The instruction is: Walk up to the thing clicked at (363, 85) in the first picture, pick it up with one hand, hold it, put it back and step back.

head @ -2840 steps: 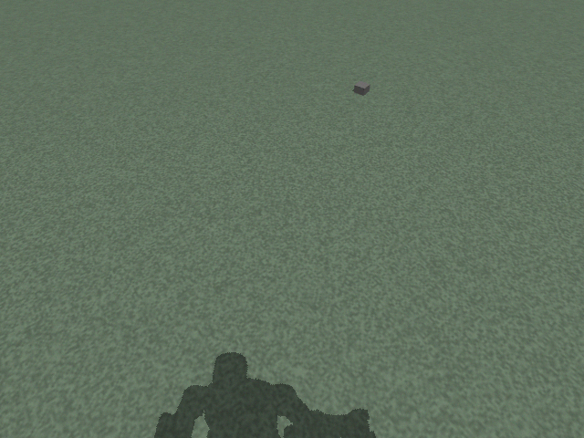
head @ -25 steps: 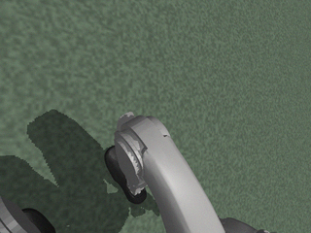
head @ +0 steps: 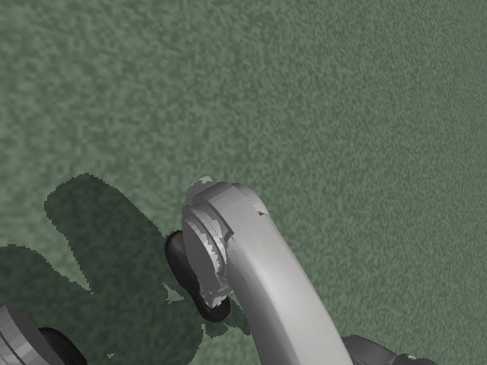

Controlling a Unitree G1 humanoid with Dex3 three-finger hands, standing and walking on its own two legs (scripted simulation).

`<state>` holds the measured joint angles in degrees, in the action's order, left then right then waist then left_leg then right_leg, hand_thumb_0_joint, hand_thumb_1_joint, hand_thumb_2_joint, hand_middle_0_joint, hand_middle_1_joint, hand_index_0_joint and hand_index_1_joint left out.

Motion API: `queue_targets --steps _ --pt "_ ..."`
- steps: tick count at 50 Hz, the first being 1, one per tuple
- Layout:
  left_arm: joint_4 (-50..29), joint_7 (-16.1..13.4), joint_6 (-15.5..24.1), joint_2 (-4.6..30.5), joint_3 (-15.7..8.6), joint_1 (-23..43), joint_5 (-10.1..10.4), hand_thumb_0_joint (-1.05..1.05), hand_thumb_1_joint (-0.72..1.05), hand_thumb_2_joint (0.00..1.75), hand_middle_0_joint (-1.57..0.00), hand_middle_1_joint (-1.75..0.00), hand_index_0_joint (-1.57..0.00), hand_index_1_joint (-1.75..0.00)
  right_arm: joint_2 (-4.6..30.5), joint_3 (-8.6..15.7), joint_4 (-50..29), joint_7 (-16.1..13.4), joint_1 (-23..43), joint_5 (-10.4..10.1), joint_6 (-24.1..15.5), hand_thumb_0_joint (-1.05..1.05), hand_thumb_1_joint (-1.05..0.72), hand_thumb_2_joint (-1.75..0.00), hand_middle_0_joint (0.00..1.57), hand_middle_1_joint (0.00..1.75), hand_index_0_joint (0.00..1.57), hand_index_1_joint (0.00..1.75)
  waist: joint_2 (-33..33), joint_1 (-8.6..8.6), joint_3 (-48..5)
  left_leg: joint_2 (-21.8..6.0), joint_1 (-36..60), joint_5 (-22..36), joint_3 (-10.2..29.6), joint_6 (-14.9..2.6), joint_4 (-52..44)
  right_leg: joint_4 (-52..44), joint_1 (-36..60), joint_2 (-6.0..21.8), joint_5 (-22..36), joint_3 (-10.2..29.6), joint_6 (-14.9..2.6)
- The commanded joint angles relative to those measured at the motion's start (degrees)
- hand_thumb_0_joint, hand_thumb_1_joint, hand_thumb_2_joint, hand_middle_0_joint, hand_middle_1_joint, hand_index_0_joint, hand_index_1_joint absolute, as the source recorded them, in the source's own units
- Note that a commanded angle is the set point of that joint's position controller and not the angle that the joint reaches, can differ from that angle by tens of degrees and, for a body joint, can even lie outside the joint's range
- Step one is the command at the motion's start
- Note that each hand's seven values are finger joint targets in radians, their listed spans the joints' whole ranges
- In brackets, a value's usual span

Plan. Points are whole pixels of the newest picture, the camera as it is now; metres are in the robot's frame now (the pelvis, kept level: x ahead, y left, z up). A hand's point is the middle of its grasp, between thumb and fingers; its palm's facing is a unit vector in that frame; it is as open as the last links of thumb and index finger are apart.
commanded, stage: close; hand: left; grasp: from above
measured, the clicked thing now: out of the picture +0.47 +0.33 -0.29
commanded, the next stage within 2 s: settle in 0.96 s
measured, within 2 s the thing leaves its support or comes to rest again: leaves its support in 1.42 s
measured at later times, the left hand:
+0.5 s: hand out of the picture +0.45 +0.30 -0.26, palm faces +0.05 -0.49 -0.87, open 10.8 cm
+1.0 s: hand out of the picture +0.45 +0.30 -0.26, palm faces +0.07 -0.48 -0.87, open 10.7 cm
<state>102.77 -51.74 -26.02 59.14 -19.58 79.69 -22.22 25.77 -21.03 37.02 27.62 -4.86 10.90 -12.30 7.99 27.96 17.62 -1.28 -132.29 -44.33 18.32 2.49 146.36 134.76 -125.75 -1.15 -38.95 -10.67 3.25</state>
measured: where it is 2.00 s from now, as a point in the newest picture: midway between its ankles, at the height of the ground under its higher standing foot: (149, 337)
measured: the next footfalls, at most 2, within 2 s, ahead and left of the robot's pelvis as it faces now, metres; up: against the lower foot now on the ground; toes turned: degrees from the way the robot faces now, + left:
none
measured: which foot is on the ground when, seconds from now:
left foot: down 0.00-1.00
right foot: down 0.00-1.00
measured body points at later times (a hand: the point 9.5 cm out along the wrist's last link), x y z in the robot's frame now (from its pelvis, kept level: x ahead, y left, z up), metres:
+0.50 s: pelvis +0.00 +0.00 +0.00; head +0.32 +0.10 +0.30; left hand +0.45 +0.32 -0.21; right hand +0.00 -0.26 -0.04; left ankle +0.05 +0.13 -0.28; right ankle +0.11 -0.12 -0.28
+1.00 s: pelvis +0.00 +0.00 +0.00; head +0.32 +0.10 +0.30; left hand +0.45 +0.32 -0.21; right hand +0.00 -0.26 -0.04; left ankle +0.05 +0.13 -0.28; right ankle +0.11 -0.12 -0.28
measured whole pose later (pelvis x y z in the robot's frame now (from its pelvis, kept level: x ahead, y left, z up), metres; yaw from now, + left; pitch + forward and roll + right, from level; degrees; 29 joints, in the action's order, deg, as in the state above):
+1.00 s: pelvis +0.00 +0.00 +0.00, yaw +1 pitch +28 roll -15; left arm 103.1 -52.9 -25.3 58.4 -19.3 79.3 -19.2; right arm 26.3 -21.5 37.2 28.5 -3.4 11.7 -11.1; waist 7.5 28.0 17.8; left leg -0.8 -131.5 -44.9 18.4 2.8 146.6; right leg 135.3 -125.0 -0.7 -39.9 -10.7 2.9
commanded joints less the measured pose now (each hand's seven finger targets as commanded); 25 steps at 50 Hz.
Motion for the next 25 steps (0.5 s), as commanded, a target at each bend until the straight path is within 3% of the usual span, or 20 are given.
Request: queue_targets --steps 1,7,12,16,17,21,23,25 --pt "-4.01 -1.83 0.5 7.55 1.68 13.59 -0.86 0.0 -0.19 0.84 -0.32 -0.78 -0.3 -0.81 21.09 4.31 3.16 0.48 -13.74 0.41 0.49 0.0 -0.89 -0.9 0.2 0.3 0.2 0.3 -31.35 6.97 -38.51 -1.17 26.94 15.52 -5.79 -2.87 -13.9 -11.39 24.53 -2.2 20.71 -7.1 -2.63" --pt "-3.73 -2.35 1.1 7.13 1.78 13.31 0.19 0.0 -0.09 0.83 -0.4 -0.75 -0.38 -0.78 21.23 4.25 2.93 0.54 -13.47 0.78 0.71 0.0 -0.89 -0.9 0.2 0.3 0.2 0.3 -30.71 7.04 -37.88 -0.92 26.63 15.14 -5.88 -3.01 -13.8 -11.52 25.12 -2.1 20.54 -7.16 -2.62" --pt "-4.1 -1.82 1.43 5.34 1.77 13.74 3.41 0.0 -0.04 0.8 -0.44 -0.72 -0.41 -0.75 21.63 4.33 3.18 0.72 -12.09 0.93 0.7 0.0 -0.89 -0.9 0.2 0.3 0.2 0.3 -30.79 7.43 -37.12 -0.55 28.21 15.66 -5.62 -2.79 -13.56 -10.08 23.57 -1.63 20.12 -7.91 -2.39" --pt "-3.71 -1.44 1.57 5.89 2.05 12.87 2.52 0.0 -0.01 0.79 -0.47 -0.7 -0.44 -0.73 21.77 4.18 2.74 0.68 -12.26 0.39 0.87 0.0 -0.89 -0.9 0.2 0.3 0.2 0.3 -30.05 7.49 -37.3 -0.5 26.87 14.7 -5.66 -3.05 -13.53 -10.59 23.61 -1.77 19.72 -7.59 -2.46" --pt "-3.12 -1.5 1.53 6.63 2.45 13.13 1.1 0.0 0.01 0.77 -0.48 -0.69 -0.45 -0.72 21.63 4.09 3.68 0.6 -12.45 0.53 0.97 0.0 -0.89 -0.9 0.2 0.3 0.2 0.3 -30.04 7.15 -38.0 -0.67 26.01 14.53 -6.36 -3.02 -13.63 -11.44 24.36 -2.25 19.89 -7.33 -2.49" --pt "-4.27 -1.19 1.51 5.88 2.65 13.4 1.73 0.0 0.0 0.75 -0.47 -0.68 -0.45 -0.71 21.51 4.15 3.34 0.72 -12.55 0.73 0.99 0.0 -0.89 -0.9 0.2 0.3 0.2 0.3 -31.08 7.33 -38.06 -0.44 27.92 16.22 -5.72 -2.91 -13.6 -10.52 23.9 -1.81 20.53 -7.37 -2.62" --pt "-3.72 -1.26 1.46 6.7 2.52 13.92 0.96 0.0 0.01 0.76 -0.48 -0.7 -0.46 -0.73 21.55 4.28 4.74 0.54 -11.98 1.06 0.97 0.0 -0.89 -0.9 0.2 0.3 0.2 0.3 -30.49 7.63 -37.6 -0.5 26.96 14.28 -5.7 -3.02 -14.19 -10.59 24.31 -1.79 19.95 -7.73 -2.45" --pt "-4.75 -1.28 1.3 5.93 2.32 13.72 2.44 0.0 0.03 0.78 -0.49 -0.7 -0.46 -0.73 21.26 4.25 4.01 0.75 -11.12 1.02 0.93 0.0 -0.89 -0.9 0.2 0.3 0.2 0.3 -29.72 7.23 -37.75 -0.27 27.71 14.49 -6.0 -3.16 -13.15 -10.1 24.16 -1.31 19.56 -7.74 -2.36"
